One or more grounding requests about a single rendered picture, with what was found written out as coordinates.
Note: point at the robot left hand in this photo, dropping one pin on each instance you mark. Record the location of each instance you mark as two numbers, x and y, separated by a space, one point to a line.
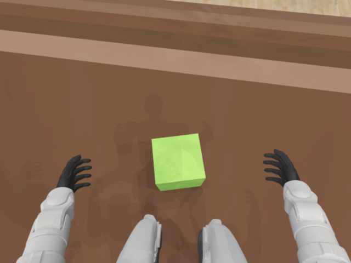
68 177

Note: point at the robot right hand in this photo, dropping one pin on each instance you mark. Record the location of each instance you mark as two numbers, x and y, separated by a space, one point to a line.
287 171

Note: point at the robot right thigh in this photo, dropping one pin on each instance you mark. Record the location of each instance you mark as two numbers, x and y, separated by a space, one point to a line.
221 243

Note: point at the robot left thigh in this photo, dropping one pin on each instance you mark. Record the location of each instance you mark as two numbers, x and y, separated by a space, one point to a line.
142 243

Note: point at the robot right forearm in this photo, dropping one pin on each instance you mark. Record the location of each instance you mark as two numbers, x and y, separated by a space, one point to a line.
311 228

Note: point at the robot left forearm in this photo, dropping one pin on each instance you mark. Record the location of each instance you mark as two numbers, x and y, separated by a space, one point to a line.
50 231

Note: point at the robot thigh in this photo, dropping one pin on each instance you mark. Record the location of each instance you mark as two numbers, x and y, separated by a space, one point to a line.
221 243
142 243

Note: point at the carton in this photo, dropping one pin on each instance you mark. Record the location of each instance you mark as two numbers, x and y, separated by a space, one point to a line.
178 162

